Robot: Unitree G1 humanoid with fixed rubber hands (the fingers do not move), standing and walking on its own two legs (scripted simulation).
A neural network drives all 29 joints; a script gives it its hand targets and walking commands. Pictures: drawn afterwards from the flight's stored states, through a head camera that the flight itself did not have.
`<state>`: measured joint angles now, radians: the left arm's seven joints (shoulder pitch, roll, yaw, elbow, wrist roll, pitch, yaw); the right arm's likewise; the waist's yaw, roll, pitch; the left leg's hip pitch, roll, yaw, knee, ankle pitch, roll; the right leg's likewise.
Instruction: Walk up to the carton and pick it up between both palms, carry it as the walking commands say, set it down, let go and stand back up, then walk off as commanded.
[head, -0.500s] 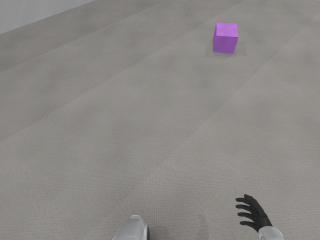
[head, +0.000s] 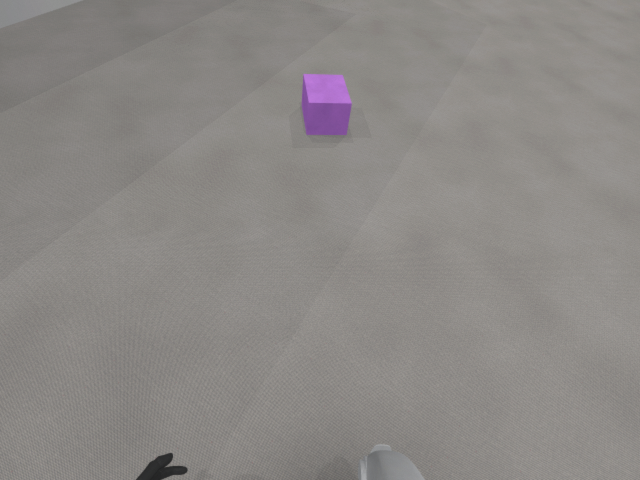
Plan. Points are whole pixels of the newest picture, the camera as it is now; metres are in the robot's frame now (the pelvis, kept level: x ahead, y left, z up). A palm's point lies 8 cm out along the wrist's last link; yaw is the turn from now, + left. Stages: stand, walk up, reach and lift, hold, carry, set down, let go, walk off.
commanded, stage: walk up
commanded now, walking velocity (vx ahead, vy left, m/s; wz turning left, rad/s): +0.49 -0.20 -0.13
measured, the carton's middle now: (324, 104) +2.03 -0.18 -0.69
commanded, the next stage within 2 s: none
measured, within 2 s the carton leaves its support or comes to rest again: neither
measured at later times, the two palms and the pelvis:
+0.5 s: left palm out of the picture +0.14 +0.17 -0.12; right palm (483, 329) +0.38 -0.31 -0.13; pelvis +0.23 -0.07 +0.00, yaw +0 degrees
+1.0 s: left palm (209, 245) +0.57 +0.19 -0.15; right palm (474, 326) +0.38 -0.29 -0.11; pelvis +0.47 -0.04 +0.00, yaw -1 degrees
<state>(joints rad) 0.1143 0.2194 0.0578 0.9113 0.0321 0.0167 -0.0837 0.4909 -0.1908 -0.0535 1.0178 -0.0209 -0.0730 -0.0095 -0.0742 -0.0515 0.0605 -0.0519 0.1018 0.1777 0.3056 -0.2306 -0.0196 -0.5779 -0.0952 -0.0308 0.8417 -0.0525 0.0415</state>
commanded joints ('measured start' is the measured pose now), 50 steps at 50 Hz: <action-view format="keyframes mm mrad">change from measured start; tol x32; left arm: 1 -87 16 -1 -70 -13 -17 -8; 10 406 291 62 79 8 -88 72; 35 450 67 18 144 -9 -75 86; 50 -20 9 -11 5 -8 -18 13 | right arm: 1 -4 -172 -34 -47 -5 -11 -5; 28 -531 -70 -4 -188 7 49 65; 34 45 -391 -87 -17 -29 10 -3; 50 0 -143 -19 -1 0 -23 2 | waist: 1 16 223 86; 6 54 269 25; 10 203 -327 -296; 27 135 -150 85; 34 -65 354 -290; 50 25 197 75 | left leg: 1 -57 236 -124 -186 109 88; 6 -51 206 -81 -43 200 96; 11 -691 20 -189 964 -250 42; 32 -36 -51 5 157 59 21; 34 349 453 -771 -56 -53 119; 39 -120 208 -309 -100 127 88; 50 -64 209 -187 -171 154 102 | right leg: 1 39 -14 -8 -173 -3 -1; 7 415 41 -135 -403 -128 -50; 10 826 -363 562 -635 -394 -200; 16 506 -218 193 -597 172 -135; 29 485 -166 30 -678 76 -156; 32 462 -86 -51 -297 211 -116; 35 6 34 116 413 -448 -56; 50 -20 -28 -18 -59 21 13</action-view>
